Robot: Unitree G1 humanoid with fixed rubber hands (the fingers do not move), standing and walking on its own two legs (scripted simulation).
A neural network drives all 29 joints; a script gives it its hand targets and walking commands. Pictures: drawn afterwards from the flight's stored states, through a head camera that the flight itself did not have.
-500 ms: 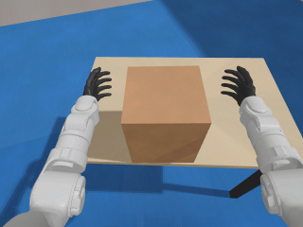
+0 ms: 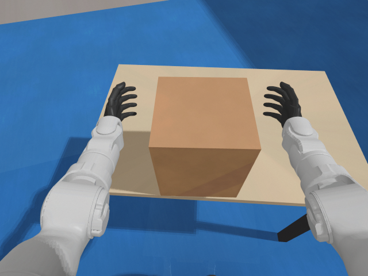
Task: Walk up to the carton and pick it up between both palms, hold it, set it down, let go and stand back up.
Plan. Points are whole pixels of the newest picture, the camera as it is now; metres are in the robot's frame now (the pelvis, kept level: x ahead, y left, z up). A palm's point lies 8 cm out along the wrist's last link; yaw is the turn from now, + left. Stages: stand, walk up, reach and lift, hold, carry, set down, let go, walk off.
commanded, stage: reach and lift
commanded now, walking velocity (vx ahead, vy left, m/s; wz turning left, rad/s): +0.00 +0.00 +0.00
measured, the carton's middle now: (200, 141) +0.43 -0.03 -0.01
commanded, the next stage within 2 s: none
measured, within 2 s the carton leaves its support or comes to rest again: neither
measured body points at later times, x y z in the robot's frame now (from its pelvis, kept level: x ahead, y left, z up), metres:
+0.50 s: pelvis -0.02 -0.01 -0.04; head +0.09 -0.03 +0.40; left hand +0.45 +0.15 +0.01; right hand +0.43 -0.24 +0.01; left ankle -0.02 +0.13 -0.74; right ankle +0.03 -0.11 -0.74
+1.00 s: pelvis -0.02 -0.01 -0.03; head +0.09 -0.01 +0.40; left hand +0.45 +0.12 +0.00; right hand +0.43 -0.19 +0.00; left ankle -0.02 +0.13 -0.74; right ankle +0.03 -0.11 -0.74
